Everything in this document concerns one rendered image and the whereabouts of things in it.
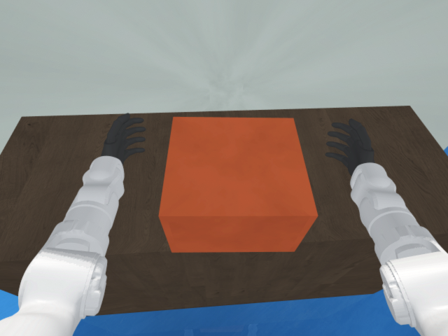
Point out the pedestal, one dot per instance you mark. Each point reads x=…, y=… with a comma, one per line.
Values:
x=42, y=167

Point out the robot right hand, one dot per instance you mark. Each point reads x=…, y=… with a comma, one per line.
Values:
x=359, y=148

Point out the robot left forearm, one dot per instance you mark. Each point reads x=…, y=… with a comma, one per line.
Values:
x=90, y=217

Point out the robot left hand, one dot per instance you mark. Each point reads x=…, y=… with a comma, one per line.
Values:
x=116, y=143

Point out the left robot upper arm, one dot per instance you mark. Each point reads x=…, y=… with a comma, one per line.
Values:
x=64, y=286

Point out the carton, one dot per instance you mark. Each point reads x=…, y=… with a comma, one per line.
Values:
x=235, y=185

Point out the robot right forearm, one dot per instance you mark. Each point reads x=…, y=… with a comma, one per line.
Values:
x=389, y=222

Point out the right robot upper arm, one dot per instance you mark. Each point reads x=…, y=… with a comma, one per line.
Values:
x=416, y=292

